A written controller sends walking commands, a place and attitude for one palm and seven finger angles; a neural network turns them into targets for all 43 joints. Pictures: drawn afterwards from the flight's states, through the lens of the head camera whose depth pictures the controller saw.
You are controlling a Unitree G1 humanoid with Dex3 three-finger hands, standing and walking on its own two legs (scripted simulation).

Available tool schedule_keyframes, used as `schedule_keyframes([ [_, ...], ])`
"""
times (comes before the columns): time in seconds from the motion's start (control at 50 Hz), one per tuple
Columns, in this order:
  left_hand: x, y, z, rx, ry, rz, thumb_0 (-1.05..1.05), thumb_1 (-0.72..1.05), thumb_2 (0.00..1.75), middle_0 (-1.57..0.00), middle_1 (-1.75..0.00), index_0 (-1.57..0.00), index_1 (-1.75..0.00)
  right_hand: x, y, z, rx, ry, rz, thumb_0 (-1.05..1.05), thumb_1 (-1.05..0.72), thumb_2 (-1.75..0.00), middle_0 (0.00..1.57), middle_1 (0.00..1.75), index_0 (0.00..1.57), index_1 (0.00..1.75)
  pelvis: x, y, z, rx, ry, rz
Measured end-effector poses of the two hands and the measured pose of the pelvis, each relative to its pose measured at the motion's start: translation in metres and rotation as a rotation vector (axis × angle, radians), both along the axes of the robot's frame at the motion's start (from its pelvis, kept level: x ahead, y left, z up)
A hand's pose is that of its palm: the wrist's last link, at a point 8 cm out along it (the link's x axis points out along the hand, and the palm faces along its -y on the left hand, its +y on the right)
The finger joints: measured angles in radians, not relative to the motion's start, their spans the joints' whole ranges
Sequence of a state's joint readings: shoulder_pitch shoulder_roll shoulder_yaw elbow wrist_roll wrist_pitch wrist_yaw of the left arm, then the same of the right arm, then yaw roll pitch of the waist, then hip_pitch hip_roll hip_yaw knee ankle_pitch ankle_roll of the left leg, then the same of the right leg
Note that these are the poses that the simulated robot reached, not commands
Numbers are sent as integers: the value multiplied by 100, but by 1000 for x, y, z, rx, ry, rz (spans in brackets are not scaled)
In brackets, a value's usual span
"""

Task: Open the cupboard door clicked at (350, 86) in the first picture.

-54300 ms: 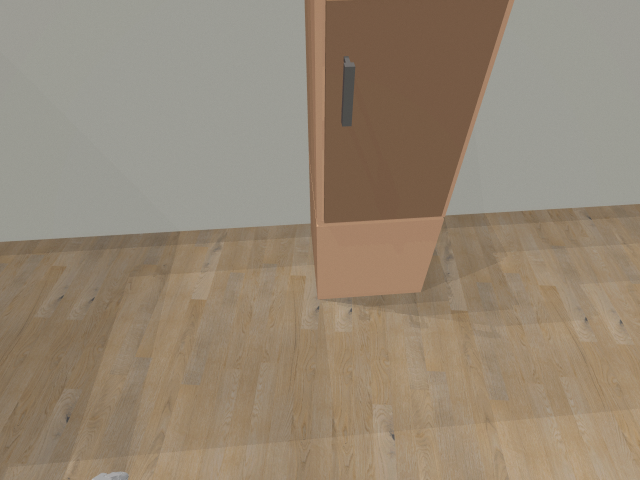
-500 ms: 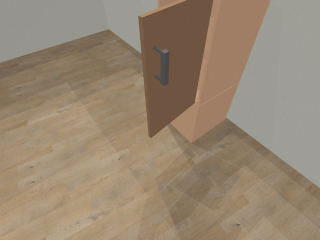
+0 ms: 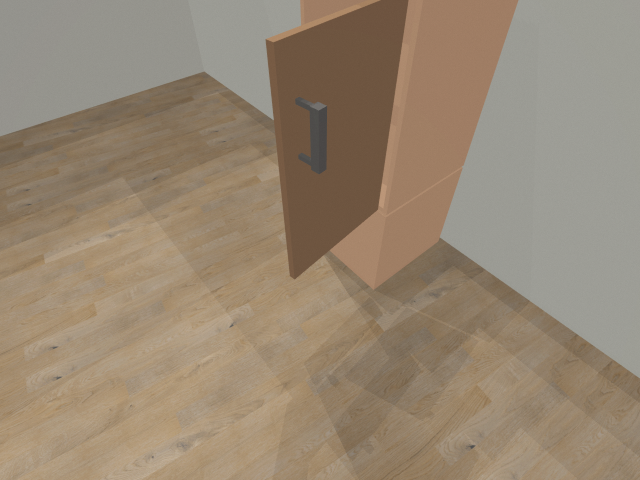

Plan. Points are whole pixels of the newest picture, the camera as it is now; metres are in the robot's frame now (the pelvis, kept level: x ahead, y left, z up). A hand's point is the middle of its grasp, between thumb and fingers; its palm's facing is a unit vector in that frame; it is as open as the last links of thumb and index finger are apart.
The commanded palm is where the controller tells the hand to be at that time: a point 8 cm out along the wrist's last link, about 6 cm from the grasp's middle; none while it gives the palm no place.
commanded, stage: let the arm hang, fingers relaxed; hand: left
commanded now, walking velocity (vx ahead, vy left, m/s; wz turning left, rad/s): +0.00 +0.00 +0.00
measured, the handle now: (310, 135) +0.67 +0.05 +0.08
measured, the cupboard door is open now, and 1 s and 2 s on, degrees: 98 98 98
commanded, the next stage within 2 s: look to check the result in 0.02 s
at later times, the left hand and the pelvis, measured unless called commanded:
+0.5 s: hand out of the picture +0.00 +0.17 -0.17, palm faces +0.03 -0.97 -0.23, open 7.4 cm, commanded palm none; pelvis +0.01 -0.01 +0.00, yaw +0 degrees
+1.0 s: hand out of the picture +0.06 +0.18 -0.16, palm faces +0.01 -0.96 -0.27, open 7.4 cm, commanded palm none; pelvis +0.02 -0.03 +0.00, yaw +0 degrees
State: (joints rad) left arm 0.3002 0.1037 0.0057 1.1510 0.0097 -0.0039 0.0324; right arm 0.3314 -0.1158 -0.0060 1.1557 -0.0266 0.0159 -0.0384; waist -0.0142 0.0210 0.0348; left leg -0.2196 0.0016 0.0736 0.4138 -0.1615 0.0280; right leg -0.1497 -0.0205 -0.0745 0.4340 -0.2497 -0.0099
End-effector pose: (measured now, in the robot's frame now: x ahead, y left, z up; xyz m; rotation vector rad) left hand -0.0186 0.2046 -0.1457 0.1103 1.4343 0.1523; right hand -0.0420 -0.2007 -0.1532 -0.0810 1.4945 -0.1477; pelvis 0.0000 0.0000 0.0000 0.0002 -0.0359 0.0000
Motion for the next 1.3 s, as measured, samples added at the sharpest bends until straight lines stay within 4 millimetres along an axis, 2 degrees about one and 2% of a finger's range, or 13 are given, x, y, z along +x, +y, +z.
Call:
schedule_keyframes([
  [0.14,-9,5,3,21,32,6,0,90,90,-20,-30,-20,-30,-2,-4,0,0,13,-4,0,-91,-90,20,30,19,30,0,-2,0,0,4,-2],
  [0.3,-7,11,6,47,32,8,0,90,90,-20,-30,-20,-30,13,-15,-1,-12,-14,11,0,-91,-90,20,30,19,30,2,-6,0,1,1,0],
  [0.6,32,15,10,70,-48,-25,0,90,90,-20,-30,-20,-30,58,-48,4,-60,-96,51,0,-91,-90,20,30,19,30,10,-16,2,1,0,1],
  [0.84,62,21,15,97,-100,-43,0,90,90,-21,-30,-20,-30,83,-67,9,-88,-123,75,0,-91,-90,20,30,20,30,18,-23,4,2,3,6],
  [1.3,76,21,18,112,-91,-49,0,90,90,-21,-30,-20,-30,102,-78,11,-99,-126,84,0,-91,-90,20,30,20,30,32,-29,5,5,7,2],
])
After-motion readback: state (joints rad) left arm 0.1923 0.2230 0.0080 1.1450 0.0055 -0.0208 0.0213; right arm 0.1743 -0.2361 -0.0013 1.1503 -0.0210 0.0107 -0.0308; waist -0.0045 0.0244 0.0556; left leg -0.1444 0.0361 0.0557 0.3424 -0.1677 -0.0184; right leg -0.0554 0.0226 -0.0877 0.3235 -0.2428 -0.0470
